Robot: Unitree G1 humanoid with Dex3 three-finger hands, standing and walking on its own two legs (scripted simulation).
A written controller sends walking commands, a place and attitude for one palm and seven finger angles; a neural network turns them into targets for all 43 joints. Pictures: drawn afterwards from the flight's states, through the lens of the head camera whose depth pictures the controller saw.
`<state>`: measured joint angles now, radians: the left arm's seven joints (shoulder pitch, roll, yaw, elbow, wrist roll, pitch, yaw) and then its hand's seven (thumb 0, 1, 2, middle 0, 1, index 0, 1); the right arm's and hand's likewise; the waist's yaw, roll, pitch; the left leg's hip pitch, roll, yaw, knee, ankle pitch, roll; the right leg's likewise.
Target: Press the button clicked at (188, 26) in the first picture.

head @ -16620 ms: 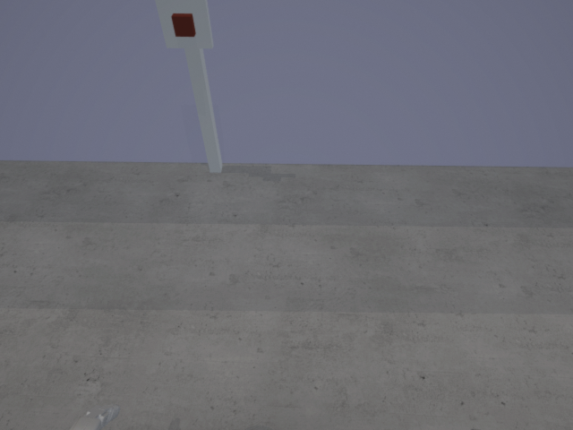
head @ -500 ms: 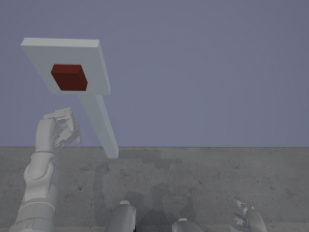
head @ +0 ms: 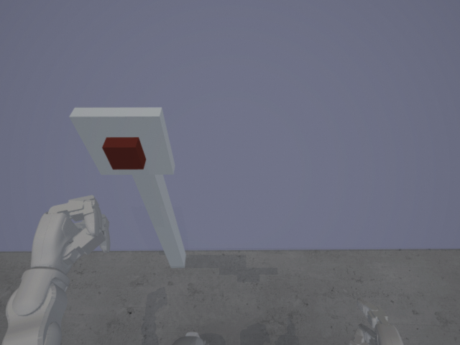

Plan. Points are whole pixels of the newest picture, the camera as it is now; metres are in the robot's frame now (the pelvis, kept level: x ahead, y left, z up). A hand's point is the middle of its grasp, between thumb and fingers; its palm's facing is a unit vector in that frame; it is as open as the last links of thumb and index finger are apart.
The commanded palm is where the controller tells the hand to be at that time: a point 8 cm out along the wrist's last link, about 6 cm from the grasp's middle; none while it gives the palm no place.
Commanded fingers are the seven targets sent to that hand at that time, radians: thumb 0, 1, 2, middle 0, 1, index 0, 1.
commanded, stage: draw the hand back to the body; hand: left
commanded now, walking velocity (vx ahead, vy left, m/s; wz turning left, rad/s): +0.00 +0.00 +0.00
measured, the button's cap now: (125, 152) +0.50 +0.25 +0.04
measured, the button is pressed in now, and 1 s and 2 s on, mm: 0 0 0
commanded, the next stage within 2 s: step back with the hand held close in 1.00 s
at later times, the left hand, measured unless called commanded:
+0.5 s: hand (46, 225) +0.24 +0.24 +0.17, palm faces +0.35 -0.87 -0.36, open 3.1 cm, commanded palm +0.19 +0.29 +0.19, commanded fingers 0.00 0.90 0.90 -1.30 -1.50 -1.30 -1.50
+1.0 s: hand (29, 231) +0.21 +0.23 +0.20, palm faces +0.39 -0.83 -0.40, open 3.1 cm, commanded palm +0.16 +0.27 +0.23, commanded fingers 0.00 0.90 0.90 -1.30 -1.50 -1.30 -1.50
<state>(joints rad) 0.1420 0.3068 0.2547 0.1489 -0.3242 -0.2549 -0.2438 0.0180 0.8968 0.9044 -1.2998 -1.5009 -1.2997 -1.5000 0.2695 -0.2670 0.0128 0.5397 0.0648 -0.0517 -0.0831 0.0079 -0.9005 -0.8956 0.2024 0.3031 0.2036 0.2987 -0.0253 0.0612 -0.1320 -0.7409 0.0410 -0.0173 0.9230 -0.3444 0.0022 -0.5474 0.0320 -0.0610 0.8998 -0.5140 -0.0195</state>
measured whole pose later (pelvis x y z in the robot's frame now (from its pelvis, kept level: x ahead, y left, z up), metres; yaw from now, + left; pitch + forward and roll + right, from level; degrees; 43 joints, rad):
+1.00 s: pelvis +0.04 -0.01 +0.05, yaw +0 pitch -3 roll +0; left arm 0.55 0.32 0.28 -0.47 -0.08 -0.05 0.10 0.02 0.89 0.90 -1.30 -1.50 -1.30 -1.50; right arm 0.19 -0.23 0.03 0.59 0.01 -0.07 -0.09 0.01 -0.90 -0.90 0.20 0.30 0.20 0.30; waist 0.06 0.07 -0.01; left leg -0.20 0.01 0.02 0.45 -0.20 0.00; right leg -0.02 0.01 -0.03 0.40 -0.34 -0.02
